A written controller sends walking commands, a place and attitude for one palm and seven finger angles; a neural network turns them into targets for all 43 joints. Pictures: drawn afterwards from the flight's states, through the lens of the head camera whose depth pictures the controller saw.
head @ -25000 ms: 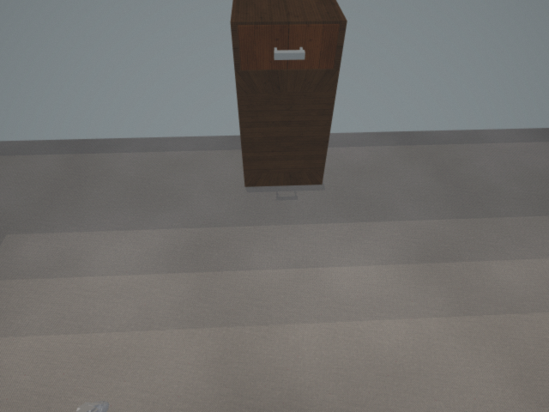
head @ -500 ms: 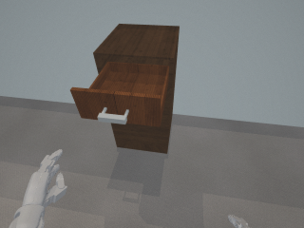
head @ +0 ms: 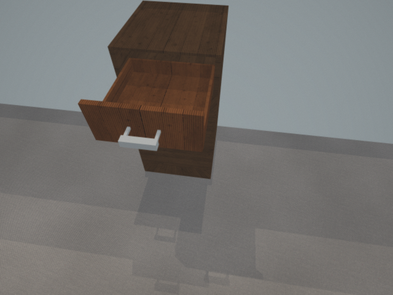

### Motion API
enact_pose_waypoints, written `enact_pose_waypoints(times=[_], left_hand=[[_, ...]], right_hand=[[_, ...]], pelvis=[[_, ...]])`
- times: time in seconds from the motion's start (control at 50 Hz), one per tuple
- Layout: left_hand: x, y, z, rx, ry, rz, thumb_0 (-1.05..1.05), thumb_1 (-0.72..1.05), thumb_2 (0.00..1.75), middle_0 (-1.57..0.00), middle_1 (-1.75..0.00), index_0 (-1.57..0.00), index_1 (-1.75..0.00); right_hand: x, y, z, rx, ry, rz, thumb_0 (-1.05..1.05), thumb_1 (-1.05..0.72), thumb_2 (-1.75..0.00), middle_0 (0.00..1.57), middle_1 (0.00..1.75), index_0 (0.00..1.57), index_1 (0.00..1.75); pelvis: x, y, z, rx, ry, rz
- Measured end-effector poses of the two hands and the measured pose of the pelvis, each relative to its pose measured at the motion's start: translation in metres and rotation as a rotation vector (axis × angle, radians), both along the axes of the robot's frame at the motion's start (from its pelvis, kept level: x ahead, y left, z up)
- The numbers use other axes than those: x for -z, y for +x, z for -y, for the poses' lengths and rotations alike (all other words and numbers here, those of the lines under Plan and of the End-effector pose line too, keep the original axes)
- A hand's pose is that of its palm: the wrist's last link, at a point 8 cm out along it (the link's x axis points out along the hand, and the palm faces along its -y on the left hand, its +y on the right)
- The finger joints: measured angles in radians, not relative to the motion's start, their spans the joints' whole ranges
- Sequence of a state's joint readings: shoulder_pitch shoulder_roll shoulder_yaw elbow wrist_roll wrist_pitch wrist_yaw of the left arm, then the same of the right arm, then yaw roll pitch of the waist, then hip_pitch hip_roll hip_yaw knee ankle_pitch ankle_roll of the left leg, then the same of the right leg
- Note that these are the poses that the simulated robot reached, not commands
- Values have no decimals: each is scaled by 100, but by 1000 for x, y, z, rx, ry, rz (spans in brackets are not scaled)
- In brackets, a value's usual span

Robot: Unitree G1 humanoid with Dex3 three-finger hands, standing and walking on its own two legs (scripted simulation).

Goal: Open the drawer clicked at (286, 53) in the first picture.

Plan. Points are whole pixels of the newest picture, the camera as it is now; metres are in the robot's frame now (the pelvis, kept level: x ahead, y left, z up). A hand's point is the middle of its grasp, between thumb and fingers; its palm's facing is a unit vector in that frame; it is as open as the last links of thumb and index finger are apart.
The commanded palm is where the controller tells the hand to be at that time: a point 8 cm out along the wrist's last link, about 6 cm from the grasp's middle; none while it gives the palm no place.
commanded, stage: let the arm hang, fingers relaxed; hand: left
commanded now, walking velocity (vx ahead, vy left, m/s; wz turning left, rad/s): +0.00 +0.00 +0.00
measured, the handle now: (140, 137) +0.53 +0.21 -0.06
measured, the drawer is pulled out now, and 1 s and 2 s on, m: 0.30 0.30 0.30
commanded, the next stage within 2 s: look to check the result in 0.48 s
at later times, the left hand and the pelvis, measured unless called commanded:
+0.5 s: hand out of the picture +0.01 +0.15 -0.17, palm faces +0.03 -0.98 -0.21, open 7.4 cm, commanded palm none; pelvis +0.01 -0.02 +0.00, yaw +0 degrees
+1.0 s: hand out of the picture +0.00 +0.13 -0.17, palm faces +0.05 -0.98 -0.19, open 7.4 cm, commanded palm none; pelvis +0.02 -0.03 +0.00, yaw +0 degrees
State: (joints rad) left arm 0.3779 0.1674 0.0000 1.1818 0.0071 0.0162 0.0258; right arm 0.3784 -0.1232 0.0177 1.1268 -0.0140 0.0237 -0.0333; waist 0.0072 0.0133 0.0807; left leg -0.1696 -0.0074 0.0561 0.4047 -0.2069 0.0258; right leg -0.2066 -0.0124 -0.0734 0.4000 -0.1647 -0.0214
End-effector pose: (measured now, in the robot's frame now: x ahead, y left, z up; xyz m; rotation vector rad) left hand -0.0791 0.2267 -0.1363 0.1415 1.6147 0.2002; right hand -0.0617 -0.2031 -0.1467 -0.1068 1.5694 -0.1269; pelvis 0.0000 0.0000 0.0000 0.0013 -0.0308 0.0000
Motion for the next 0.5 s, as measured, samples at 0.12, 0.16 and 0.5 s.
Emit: enact_pose_waypoints(times=[0.12, 0.16, 0.5], left_hand=[[3, 31, 11, 21, -7, 83, 0, 91, 90, -20, -30, -19, -29], [5, 44, 15, 30, -13, 121, 0, 91, 90, -20, -30, -19, -29], [4, 81, 25, 45, -3, 204, 0, 92, 90, -20, -30, -20, -29]], right_hand=[[8, 16, -14, 13, 44, 53, 0, -91, -90, 20, 30, 19, 29], [9, 22, -16, 16, 53, 74, 0, -91, -90, 20, 30, 19, 29], [8, 31, 12, 17, 16, 83, 0, -91, -90, 20, 30, 19, 29]], pelvis=[[0, 1, 2, 6, 6, 8], [0, 2, 3, 7, 7, 9], [-1, 7, 17, 4, 8, 10]])
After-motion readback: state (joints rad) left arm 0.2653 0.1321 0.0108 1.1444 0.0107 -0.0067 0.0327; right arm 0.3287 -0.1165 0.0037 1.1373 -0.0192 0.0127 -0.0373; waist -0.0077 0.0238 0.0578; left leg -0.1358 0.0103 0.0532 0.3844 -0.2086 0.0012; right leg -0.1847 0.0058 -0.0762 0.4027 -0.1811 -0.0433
